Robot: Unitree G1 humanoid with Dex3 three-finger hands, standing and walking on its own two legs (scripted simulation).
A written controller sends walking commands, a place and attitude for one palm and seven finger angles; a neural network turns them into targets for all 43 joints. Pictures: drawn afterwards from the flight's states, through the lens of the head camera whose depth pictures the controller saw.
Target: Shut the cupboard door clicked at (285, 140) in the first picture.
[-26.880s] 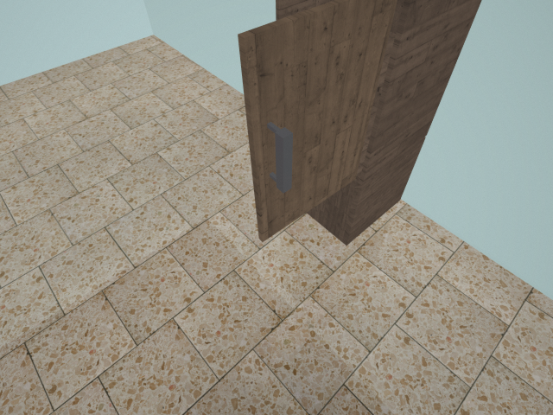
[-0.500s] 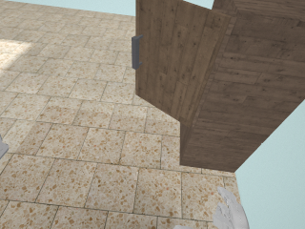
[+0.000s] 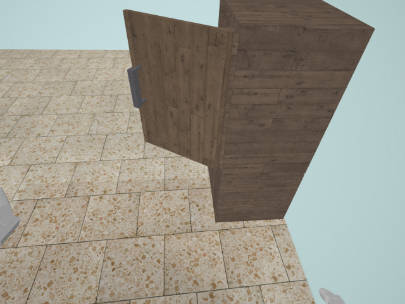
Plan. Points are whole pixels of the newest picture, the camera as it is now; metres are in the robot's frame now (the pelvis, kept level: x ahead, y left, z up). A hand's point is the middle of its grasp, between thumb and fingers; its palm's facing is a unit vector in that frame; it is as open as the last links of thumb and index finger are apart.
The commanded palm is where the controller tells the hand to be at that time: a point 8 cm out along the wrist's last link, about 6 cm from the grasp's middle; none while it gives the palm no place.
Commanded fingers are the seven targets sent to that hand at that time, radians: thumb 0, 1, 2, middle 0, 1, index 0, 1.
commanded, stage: stop stepping back and stand still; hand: left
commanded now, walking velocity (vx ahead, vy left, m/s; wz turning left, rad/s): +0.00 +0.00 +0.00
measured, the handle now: (138, 86) +0.92 +0.26 -0.01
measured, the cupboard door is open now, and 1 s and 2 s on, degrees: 58 58 58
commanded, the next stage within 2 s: let the arm hang, fingers relaxed in 0.90 s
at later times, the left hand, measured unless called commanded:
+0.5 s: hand (20, 221) +0.21 +0.27 +0.15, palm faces +0.45 -0.81 -0.39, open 7.4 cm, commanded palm +0.14 +0.30 +0.18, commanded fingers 0.00 0.90 0.90 -0.20 -0.30 -0.20 -0.30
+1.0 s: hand (5, 236) +0.19 +0.28 +0.15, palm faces +0.44 -0.79 -0.43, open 7.4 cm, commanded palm none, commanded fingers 0.00 0.90 0.90 -0.20 -0.30 -0.20 -0.30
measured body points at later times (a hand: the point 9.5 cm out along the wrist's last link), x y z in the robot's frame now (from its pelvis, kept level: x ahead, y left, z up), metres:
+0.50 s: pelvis +0.00 +0.00 +0.01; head +0.00 +0.02 +0.46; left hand +0.18 +0.31 +0.17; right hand +0.18 -0.23 -0.06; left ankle +0.05 +0.10 -0.73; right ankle -0.04 -0.12 -0.73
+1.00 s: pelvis -0.01 +0.01 +0.01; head -0.01 +0.02 +0.46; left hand +0.16 +0.32 +0.18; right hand +0.15 -0.22 -0.08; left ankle +0.05 +0.10 -0.73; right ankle -0.04 -0.12 -0.73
